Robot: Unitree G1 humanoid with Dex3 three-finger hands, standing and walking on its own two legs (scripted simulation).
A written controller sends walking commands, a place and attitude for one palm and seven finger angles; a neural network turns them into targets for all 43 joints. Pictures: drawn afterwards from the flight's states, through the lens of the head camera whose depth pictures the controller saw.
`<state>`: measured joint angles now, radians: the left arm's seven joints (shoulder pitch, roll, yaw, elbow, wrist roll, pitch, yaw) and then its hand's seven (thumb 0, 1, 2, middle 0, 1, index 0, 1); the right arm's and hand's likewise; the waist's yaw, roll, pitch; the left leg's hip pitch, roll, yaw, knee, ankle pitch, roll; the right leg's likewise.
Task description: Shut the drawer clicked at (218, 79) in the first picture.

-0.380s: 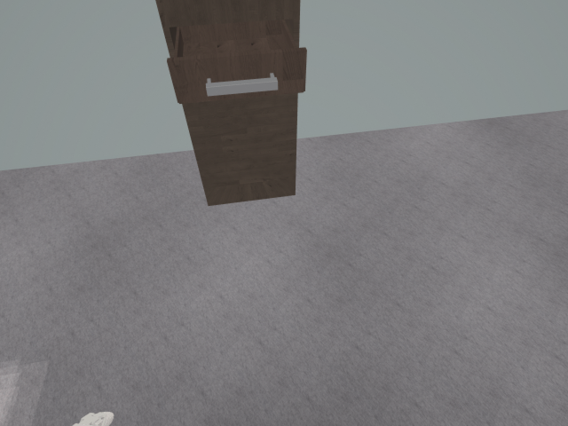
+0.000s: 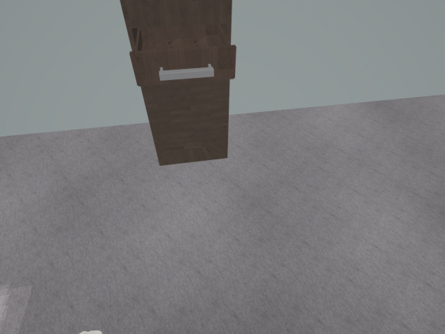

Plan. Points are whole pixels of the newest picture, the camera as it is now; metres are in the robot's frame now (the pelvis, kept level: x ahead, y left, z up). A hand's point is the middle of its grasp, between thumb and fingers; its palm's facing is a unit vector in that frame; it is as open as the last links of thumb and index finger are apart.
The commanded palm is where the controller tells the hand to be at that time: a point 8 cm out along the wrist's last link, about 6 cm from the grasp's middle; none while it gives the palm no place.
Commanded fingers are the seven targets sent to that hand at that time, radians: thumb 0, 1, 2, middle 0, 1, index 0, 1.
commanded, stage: stand and wait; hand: left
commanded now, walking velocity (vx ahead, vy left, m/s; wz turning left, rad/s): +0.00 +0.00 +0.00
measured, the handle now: (186, 70) +0.98 +0.19 -0.02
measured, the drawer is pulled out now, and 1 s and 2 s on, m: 0.23 0.23 0.23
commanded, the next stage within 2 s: look at it before walking up in 0.58 s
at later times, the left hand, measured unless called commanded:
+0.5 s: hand out of the picture +0.06 +0.24 -0.15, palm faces -0.03 -0.94 -0.33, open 7.4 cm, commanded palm none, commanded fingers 0.00 0.90 0.90 -0.20 -0.30 -0.20 -0.30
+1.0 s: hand out of the picture +0.05 +0.25 -0.16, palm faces -0.04 -0.95 -0.32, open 7.4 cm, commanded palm none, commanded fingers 0.00 0.90 0.90 -0.20 -0.30 -0.20 -0.30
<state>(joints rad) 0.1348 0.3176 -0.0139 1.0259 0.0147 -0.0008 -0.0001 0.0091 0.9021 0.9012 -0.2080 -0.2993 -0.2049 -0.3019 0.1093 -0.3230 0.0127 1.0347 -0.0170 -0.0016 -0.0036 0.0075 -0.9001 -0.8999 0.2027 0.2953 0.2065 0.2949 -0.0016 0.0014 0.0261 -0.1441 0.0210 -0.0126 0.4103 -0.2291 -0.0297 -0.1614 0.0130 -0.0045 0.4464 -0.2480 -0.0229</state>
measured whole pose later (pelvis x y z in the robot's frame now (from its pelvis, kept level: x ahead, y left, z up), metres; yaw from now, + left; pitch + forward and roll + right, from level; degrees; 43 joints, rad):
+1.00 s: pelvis -0.01 +0.01 +0.00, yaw +0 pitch -2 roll +0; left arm 0.16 0.32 -0.01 1.09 0.02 -0.01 0.00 0.01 0.90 0.90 -0.21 -0.30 -0.20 -0.30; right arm 0.14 -0.31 0.01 1.11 -0.01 -0.01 0.00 0.01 -0.90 -0.90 0.20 0.30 0.21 0.29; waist 0.00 -0.01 0.04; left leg -0.14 0.02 -0.01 0.36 -0.19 -0.02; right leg -0.15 0.01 0.00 0.38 -0.20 -0.01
